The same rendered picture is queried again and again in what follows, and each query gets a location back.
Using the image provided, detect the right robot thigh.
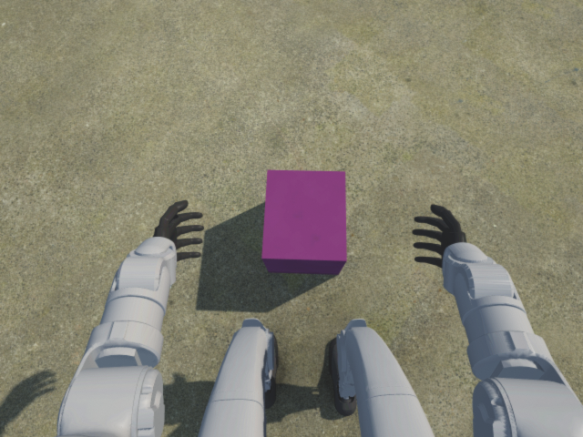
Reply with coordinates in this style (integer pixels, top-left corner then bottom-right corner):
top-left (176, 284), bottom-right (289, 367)
top-left (336, 327), bottom-right (435, 437)

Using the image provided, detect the carton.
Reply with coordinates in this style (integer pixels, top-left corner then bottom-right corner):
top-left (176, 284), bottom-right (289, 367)
top-left (261, 170), bottom-right (347, 275)

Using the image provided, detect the robot left upper arm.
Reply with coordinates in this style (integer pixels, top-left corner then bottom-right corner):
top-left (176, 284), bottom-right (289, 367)
top-left (55, 365), bottom-right (165, 437)

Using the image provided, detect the left robot forearm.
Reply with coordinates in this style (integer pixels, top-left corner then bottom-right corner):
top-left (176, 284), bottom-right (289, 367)
top-left (57, 237), bottom-right (177, 436)

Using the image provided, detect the right robot hand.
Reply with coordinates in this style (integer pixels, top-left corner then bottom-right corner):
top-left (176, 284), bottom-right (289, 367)
top-left (412, 204), bottom-right (467, 268)

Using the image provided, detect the left robot foot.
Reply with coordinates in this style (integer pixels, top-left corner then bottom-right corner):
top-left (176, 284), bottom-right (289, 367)
top-left (265, 336), bottom-right (278, 409)

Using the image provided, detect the left robot hand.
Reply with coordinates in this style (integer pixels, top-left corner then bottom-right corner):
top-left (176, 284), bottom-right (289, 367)
top-left (153, 200), bottom-right (204, 262)

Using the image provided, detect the robot right upper arm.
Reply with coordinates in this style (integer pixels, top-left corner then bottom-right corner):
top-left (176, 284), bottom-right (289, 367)
top-left (473, 377), bottom-right (583, 437)

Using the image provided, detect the right robot forearm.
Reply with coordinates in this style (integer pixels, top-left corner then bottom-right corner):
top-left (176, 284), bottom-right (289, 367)
top-left (442, 242), bottom-right (583, 410)

